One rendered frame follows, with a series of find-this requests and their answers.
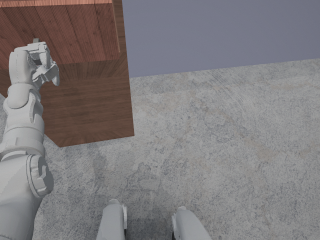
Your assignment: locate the robot left forearm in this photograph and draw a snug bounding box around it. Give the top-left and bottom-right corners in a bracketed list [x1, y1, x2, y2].
[0, 83, 46, 162]

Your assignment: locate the drawer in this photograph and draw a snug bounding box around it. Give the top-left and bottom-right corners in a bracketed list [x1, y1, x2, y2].
[0, 0, 120, 70]

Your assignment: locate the robot left shin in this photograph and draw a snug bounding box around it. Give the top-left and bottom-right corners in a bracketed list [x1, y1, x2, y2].
[102, 199, 120, 214]

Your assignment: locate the left robot hand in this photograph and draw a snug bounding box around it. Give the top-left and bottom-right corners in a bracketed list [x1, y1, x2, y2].
[9, 41, 60, 92]

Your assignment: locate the handle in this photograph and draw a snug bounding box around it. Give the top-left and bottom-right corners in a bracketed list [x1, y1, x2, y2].
[32, 38, 42, 66]

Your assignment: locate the cabinet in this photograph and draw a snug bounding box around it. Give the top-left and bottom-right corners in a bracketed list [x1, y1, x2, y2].
[0, 0, 135, 148]

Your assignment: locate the left robot thigh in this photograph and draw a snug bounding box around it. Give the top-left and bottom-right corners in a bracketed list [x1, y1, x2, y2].
[96, 203, 127, 240]

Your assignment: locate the robot left upper arm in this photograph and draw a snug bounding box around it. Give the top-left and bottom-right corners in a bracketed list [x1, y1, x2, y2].
[0, 154, 54, 240]

